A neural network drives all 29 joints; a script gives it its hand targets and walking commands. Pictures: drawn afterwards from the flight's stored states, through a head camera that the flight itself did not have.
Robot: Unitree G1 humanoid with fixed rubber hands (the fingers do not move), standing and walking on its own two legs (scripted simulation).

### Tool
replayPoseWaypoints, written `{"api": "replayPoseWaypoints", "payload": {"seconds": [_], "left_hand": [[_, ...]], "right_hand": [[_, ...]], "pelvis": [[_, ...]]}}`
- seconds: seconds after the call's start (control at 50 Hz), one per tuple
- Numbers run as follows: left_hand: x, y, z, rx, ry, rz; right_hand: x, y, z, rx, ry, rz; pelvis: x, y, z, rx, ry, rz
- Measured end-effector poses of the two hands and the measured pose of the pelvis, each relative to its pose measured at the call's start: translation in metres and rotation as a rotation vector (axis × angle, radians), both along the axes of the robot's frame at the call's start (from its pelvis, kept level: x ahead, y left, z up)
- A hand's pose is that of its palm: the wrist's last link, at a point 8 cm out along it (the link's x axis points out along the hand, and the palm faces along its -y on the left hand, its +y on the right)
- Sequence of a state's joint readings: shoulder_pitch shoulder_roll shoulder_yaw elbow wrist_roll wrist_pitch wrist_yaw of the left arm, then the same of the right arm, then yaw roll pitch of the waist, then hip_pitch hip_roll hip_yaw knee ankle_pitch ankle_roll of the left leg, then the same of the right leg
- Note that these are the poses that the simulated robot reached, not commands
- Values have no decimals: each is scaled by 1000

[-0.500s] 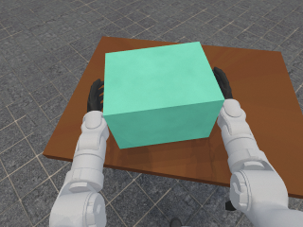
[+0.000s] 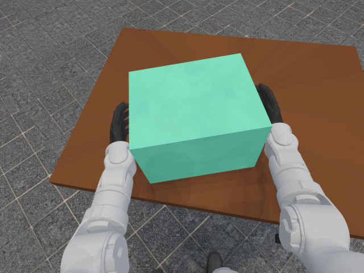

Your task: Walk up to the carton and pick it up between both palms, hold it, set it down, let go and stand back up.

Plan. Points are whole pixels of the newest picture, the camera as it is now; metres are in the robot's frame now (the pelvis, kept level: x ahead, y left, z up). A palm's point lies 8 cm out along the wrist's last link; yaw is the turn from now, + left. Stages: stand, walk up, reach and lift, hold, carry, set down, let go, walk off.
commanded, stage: set down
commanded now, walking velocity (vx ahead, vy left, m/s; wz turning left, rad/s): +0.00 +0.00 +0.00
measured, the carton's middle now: (193, 120) +0.43 -0.02 +0.02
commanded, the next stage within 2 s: none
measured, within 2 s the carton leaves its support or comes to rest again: rests again in 0.32 s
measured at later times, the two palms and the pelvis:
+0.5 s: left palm (123, 143) +0.39 +0.15 +0.00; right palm (267, 123) +0.43 -0.19 +0.01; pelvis +0.00 +0.00 +0.00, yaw +0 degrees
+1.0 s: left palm (117, 137) +0.39 +0.16 +0.01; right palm (269, 111) +0.46 -0.20 +0.02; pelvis +0.00 +0.00 -0.01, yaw -3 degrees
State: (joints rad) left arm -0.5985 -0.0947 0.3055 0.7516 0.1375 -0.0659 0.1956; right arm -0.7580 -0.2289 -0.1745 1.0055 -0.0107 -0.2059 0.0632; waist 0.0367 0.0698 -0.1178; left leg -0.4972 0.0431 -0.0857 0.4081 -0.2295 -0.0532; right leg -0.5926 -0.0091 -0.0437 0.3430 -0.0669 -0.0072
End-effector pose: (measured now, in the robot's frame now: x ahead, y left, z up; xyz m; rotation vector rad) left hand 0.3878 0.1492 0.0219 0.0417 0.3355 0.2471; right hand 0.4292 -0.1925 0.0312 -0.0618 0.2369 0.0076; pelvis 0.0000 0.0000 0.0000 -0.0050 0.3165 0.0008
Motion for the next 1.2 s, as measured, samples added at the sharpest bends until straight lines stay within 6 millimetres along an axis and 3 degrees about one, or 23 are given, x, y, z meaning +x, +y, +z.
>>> {"api": "replayPoseWaypoints", "payload": {"seconds": [0.16, 0.82, 0.98, 1.2], "left_hand": [[0, 0, -16, 2, 12, 14], [-3, 0, -20, 20, -49, -7], [5, 8, -11, -4, -6, 28], [11, 24, 10, 18, -2, 53]], "right_hand": [[5, 1, -18, 2, 14, 15], [4, -6, -34, 0, 22, 67], [27, -5, -18, 62, 34, 72], [35, -32, 10, 38, -1, 50]], "pelvis": [[3, -2, -2, 1, 48, -1], [1, 0, -4, 8, 99, -33], [1, 2, -6, 13, 135, -51], [0, 0, -7, 12, 132, -54]]}}
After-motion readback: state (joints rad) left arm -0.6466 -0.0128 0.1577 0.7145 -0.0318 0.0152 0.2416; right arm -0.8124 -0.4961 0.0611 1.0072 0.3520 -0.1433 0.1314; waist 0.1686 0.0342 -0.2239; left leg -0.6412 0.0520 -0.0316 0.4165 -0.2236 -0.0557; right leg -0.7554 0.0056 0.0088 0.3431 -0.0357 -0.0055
